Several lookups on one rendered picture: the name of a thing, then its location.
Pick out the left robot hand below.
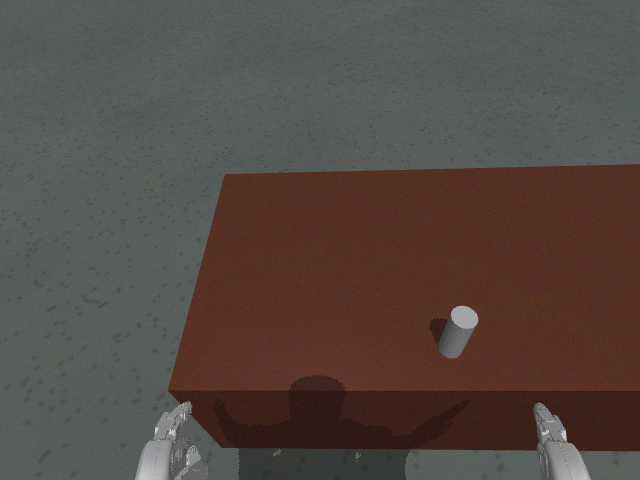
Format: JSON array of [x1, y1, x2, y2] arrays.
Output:
[[135, 401, 209, 480]]

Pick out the can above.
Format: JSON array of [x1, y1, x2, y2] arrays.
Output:
[[438, 306, 478, 358]]

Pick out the right robot hand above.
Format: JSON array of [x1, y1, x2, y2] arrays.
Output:
[[534, 403, 591, 480]]

